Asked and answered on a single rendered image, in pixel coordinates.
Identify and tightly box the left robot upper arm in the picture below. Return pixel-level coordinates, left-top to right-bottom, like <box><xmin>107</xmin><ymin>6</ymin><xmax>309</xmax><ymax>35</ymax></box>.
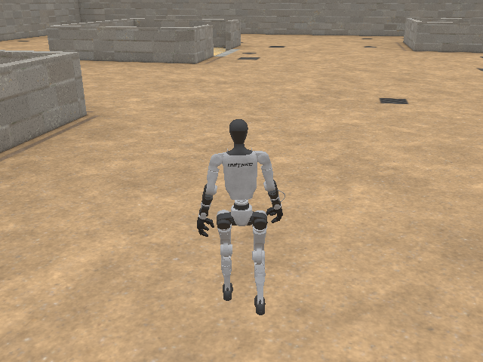
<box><xmin>205</xmin><ymin>152</ymin><xmax>224</xmax><ymax>195</ymax></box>

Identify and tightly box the robot right forearm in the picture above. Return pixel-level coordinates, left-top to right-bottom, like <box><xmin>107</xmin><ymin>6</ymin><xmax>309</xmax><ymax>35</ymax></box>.
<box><xmin>268</xmin><ymin>180</ymin><xmax>281</xmax><ymax>210</ymax></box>

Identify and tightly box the left robot hand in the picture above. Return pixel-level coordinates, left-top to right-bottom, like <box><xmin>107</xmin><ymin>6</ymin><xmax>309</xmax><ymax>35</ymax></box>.
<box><xmin>197</xmin><ymin>217</ymin><xmax>214</xmax><ymax>237</ymax></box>

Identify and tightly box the robot left forearm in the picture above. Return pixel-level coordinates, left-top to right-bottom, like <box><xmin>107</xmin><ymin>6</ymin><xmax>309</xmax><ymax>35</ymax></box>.
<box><xmin>198</xmin><ymin>184</ymin><xmax>213</xmax><ymax>219</ymax></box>

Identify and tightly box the right robot hand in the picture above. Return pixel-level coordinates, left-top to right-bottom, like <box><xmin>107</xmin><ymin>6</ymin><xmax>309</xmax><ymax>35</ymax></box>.
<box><xmin>266</xmin><ymin>207</ymin><xmax>283</xmax><ymax>223</ymax></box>

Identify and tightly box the robot right thigh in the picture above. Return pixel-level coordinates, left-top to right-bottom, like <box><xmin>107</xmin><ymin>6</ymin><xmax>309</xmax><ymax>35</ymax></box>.
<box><xmin>252</xmin><ymin>210</ymin><xmax>268</xmax><ymax>264</ymax></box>

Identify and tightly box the right robot upper arm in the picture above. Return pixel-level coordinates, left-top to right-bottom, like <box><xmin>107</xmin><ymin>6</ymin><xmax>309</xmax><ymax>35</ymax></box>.
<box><xmin>255</xmin><ymin>151</ymin><xmax>275</xmax><ymax>192</ymax></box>

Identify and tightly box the robot torso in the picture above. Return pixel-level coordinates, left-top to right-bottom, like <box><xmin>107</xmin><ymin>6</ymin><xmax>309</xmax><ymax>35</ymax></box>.
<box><xmin>222</xmin><ymin>148</ymin><xmax>257</xmax><ymax>226</ymax></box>

